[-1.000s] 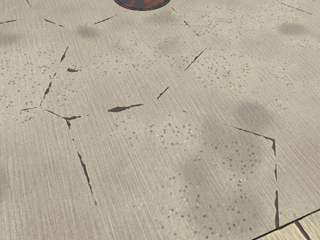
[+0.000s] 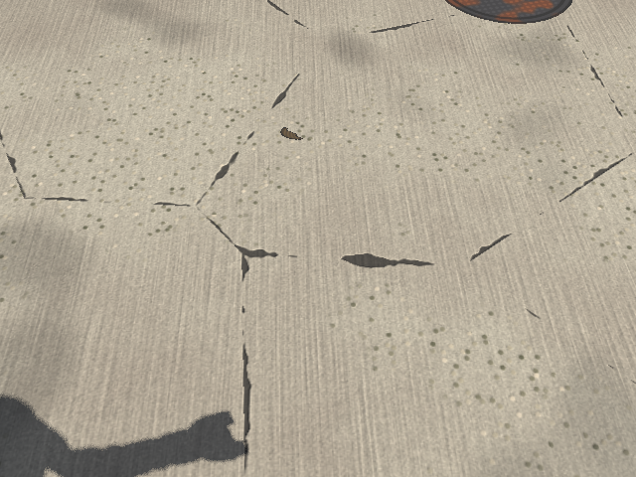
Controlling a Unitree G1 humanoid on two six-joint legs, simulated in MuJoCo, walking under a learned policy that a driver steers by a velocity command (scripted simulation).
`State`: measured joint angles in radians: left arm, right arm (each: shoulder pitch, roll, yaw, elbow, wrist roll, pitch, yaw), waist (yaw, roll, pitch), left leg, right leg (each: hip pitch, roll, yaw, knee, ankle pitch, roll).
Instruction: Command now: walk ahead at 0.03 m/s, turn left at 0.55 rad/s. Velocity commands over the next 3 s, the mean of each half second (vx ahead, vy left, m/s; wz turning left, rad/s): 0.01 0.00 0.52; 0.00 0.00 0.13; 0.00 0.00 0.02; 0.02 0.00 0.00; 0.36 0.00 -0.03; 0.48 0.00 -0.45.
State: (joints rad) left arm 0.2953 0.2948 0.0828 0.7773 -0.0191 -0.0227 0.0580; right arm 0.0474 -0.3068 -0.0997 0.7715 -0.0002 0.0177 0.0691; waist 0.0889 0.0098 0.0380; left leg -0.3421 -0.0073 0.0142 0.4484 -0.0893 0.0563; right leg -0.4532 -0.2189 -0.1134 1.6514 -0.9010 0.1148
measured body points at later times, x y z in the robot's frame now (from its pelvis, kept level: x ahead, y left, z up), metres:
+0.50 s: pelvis +0.09 -0.06 -0.02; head +0.10 -0.07 +0.43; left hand +0.21 +0.24 -0.09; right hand +0.29 -0.29 -0.13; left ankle +0.04 +0.09 -0.72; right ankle +0.16 -0.15 -0.74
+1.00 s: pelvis +0.16 -0.05 -0.01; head +0.16 -0.04 +0.44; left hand +0.17 +0.21 -0.13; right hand +0.32 -0.26 -0.14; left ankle +0.09 +0.09 -0.74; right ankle +0.16 -0.15 -0.74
